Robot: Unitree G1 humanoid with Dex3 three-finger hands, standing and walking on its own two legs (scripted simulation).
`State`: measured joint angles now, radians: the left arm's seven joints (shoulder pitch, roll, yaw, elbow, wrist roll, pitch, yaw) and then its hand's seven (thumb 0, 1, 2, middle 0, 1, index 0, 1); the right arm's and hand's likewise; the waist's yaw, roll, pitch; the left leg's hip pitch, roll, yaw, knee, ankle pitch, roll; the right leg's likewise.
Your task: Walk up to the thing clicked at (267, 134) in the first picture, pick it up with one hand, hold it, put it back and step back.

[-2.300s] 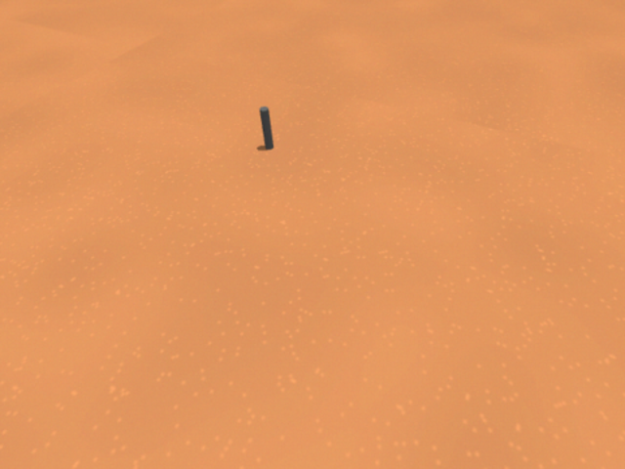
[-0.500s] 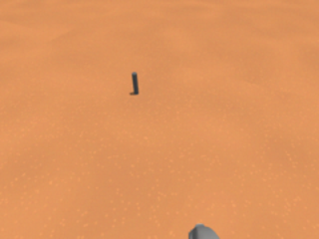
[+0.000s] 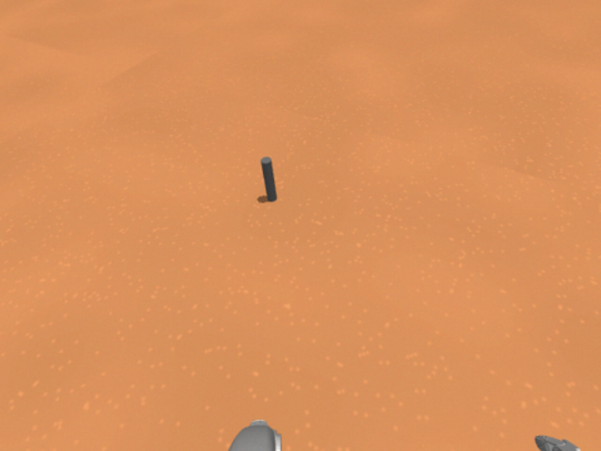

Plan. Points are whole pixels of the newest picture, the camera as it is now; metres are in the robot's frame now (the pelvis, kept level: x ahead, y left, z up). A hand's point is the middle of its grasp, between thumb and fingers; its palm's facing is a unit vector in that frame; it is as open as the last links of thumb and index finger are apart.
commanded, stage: walk up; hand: left
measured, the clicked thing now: (269, 180) +1.34 +0.22 -0.66
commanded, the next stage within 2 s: none
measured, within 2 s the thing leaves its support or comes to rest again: neither
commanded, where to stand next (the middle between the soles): +0.99 +0.00 m, yaw +2 degrees
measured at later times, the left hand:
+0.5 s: hand (161, 336) +0.34 +0.30 -0.14, palm faces -0.08 -0.94 -0.34, open 7.4 cm
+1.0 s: hand (201, 268) +0.48 +0.25 -0.13, palm faces +0.04 -0.92 -0.38, open 7.4 cm
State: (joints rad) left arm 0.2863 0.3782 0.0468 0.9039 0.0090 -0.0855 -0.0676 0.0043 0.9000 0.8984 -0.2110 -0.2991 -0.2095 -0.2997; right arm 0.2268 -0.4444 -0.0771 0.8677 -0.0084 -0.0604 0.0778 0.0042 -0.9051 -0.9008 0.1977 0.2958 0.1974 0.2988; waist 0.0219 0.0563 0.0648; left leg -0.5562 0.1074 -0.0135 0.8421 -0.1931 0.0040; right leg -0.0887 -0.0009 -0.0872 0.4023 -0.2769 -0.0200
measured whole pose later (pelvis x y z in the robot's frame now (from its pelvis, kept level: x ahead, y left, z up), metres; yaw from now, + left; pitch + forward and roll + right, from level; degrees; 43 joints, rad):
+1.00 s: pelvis +0.46 -0.03 +0.00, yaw +2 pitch -3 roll -1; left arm 0.33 0.38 0.06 0.87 0.02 -0.09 -0.05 0.01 0.90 0.90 -0.21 -0.30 -0.21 -0.30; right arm 0.27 -0.44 -0.07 0.90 -0.02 -0.03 0.07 0.00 -0.91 -0.90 0.20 0.30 0.20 0.30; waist 0.03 0.06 0.08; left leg -0.52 0.06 -0.05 0.76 -0.18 0.00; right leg -0.09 0.01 -0.13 0.39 -0.26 -0.04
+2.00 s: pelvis +0.79 -0.02 +0.00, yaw +2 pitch -3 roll +0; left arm 0.32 0.37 0.04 0.85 0.01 -0.08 -0.04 0.00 0.90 0.90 -0.21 -0.30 -0.21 -0.30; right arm 0.31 -0.44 -0.07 0.90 -0.02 -0.02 0.06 0.00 -0.90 -0.90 0.20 0.30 0.20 0.30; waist 0.01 0.07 0.07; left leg -0.50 0.08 -0.03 0.86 -0.24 -0.01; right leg -0.16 -0.01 -0.08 0.43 -0.22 -0.03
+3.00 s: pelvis +0.89 +0.02 +0.00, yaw +1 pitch -3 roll +0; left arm 0.10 0.35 0.00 1.07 0.00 -0.01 -0.03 0.00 0.90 0.90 -0.21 -0.30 -0.21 -0.30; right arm 0.15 -0.37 0.01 1.12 -0.01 -0.02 0.02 0.01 -0.90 -0.90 0.20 0.30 0.20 0.30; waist -0.01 -0.02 0.05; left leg -0.21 0.02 0.07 0.43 -0.18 0.01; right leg -0.23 -0.02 -0.01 0.43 -0.15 0.01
